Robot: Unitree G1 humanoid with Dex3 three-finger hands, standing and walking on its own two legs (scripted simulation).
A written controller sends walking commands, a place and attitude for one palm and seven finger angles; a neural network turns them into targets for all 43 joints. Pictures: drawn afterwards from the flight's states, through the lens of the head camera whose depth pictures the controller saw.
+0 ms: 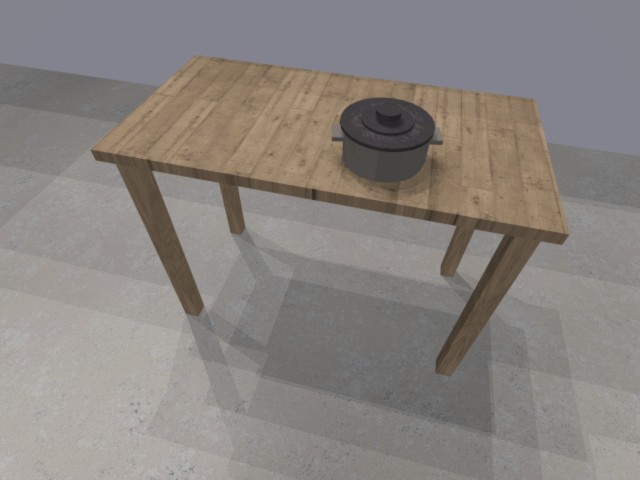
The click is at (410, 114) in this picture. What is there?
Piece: lid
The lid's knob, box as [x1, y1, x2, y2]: [376, 103, 401, 121]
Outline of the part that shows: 377,106 376,115 380,119 392,121 400,117 401,108 395,104 382,103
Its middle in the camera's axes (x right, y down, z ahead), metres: +0.14 -0.26 +0.79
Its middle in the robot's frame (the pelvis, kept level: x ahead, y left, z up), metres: +0.78 -0.10 +0.07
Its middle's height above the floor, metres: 0.84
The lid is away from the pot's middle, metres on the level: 0.00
